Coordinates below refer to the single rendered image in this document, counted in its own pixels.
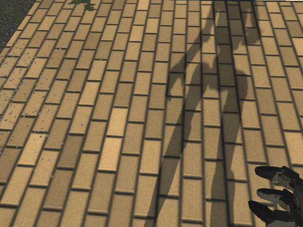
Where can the robot right hand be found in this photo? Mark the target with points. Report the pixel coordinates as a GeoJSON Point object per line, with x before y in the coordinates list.
{"type": "Point", "coordinates": [292, 203]}

